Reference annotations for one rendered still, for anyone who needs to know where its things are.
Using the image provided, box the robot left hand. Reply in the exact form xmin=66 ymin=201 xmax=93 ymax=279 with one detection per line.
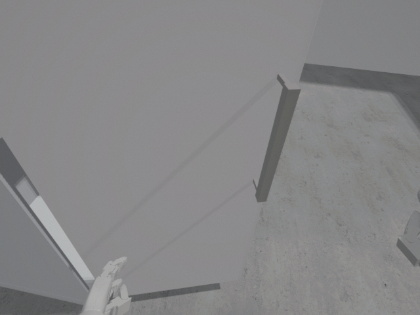
xmin=81 ymin=257 xmax=131 ymax=315

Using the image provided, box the fridge door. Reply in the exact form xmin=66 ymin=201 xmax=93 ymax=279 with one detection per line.
xmin=0 ymin=0 xmax=323 ymax=298

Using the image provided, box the robot right hand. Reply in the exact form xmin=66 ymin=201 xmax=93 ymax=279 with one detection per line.
xmin=396 ymin=190 xmax=420 ymax=267

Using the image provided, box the handle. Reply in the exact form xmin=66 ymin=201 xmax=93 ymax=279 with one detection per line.
xmin=253 ymin=73 xmax=301 ymax=203

